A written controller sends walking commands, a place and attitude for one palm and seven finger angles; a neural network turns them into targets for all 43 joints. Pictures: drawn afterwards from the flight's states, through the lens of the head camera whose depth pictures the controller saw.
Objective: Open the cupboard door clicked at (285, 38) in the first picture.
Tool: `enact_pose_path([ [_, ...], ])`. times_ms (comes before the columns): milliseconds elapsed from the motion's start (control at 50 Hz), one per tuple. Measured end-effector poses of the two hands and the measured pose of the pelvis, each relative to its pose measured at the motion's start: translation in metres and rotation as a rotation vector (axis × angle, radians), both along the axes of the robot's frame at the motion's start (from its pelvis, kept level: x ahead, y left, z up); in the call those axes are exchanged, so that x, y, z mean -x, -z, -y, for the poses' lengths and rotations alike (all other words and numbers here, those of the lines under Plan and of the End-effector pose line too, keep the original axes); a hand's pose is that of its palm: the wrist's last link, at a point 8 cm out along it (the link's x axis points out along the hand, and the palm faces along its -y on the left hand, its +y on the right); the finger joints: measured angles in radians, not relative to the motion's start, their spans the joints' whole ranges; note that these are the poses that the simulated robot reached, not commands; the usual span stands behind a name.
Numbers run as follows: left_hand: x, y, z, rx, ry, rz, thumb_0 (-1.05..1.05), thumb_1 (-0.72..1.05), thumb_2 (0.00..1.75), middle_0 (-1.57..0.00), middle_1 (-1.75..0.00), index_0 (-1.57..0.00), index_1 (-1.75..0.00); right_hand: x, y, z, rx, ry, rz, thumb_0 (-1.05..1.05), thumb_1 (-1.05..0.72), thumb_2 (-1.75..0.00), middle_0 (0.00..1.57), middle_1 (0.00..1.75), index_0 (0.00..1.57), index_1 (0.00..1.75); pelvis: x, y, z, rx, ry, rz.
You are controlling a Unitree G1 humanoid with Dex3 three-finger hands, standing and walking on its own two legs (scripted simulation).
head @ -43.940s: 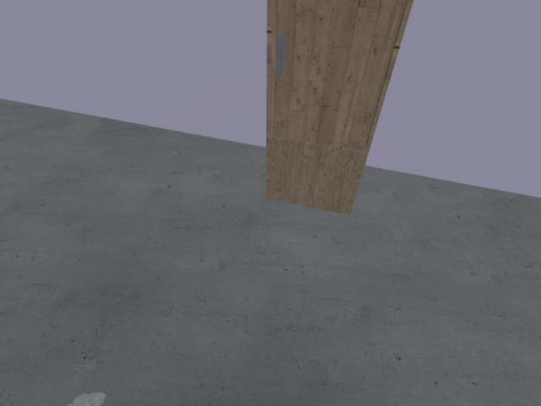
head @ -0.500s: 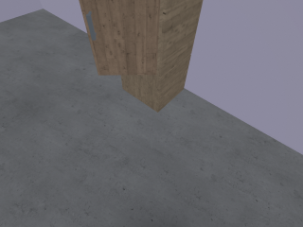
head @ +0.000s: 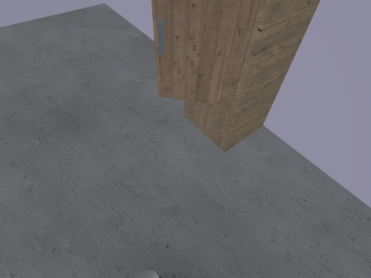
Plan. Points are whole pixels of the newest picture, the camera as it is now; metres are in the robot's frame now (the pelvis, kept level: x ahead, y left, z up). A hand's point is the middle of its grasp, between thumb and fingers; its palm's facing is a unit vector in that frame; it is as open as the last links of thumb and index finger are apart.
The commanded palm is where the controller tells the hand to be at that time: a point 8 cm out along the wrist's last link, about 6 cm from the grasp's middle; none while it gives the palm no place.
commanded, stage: take the last steps up to it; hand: left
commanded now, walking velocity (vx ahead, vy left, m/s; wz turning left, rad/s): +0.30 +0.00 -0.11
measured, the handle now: (162, 36) +0.96 +0.20 +0.02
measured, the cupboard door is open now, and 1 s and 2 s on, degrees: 43 43 43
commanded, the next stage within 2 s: come to a stop and stand still in 0.84 s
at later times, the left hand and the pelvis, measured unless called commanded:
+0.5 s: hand (133, 210) +0.29 +0.17 -0.15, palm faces -0.09 -0.97 -0.24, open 7.4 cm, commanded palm none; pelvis +0.16 -0.01 +0.00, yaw -5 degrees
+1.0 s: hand (134, 217) +0.29 +0.18 -0.19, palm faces +0.03 -0.99 -0.12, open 7.4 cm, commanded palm none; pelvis +0.33 +0.02 +0.00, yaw -3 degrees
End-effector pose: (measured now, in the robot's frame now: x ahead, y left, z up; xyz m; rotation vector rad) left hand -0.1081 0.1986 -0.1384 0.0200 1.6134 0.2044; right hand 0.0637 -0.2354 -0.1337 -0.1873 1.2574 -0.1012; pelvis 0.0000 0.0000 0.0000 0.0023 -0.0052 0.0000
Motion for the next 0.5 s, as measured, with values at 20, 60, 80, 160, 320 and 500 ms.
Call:
enact_pose_path([
  [20,-0.003,0.006,-0.005,0.011,-0.002,-0.022,0.00,0.91,0.90,-0.21,-0.30,-0.20,-0.30,-0.013,0.002,-0.007,0.009,-0.002,0.034,0.01,-0.91,-0.90,0.19,0.30,0.20,0.30,-0.006,0.005,-0.006,0.004,0.001,0.001],
  [60,-0.018,0.011,-0.015,0.018,0.017,-0.040,0.00,0.91,0.90,-0.20,-0.30,-0.20,-0.30,-0.030,0.001,-0.019,0.015,0.010,0.079,0.01,-0.91,-0.90,0.19,0.30,0.20,0.30,-0.015,0.007,-0.014,-0.003,0.017,0.011],
  [80,-0.031,0.011,-0.021,0.016,0.031,-0.029,0.00,0.91,0.90,-0.20,-0.30,-0.20,-0.30,-0.034,-0.001,-0.024,0.013,0.022,0.091,0.01,-0.91,-0.90,0.19,0.30,0.20,0.30,-0.021,0.005,-0.016,-0.004,0.028,0.012],
  [160,-0.109,0.007,-0.042,-0.005,0.092,0.102,0.01,0.91,0.90,-0.20,-0.30,-0.19,-0.30,-0.041,-0.013,-0.029,0.036,0.090,0.111,-0.01,-0.94,-0.90,0.20,0.30,0.20,0.30,-0.041,-0.006,-0.025,-0.011,0.051,0.014],
  [320,-0.270,-0.019,-0.062,-0.082,0.180,0.390,0.01,0.93,0.90,-0.20,-0.30,-0.19,-0.30,-0.015,-0.009,-0.034,0.001,0.151,-0.053,-0.01,-0.93,-0.90,0.20,0.30,0.20,0.30,-0.090,-0.016,-0.024,-0.026,0.066,0.012],
  [500,-0.398,-0.025,-0.024,-0.104,0.301,0.497,0.00,0.92,0.90,-0.20,-0.30,-0.19,-0.30,0.003,0.014,-0.030,-0.090,0.244,-0.283,0.01,-0.91,-0.90,0.20,0.30,0.20,0.30,-0.160,-0.001,0.009,-0.040,0.084,-0.002],
])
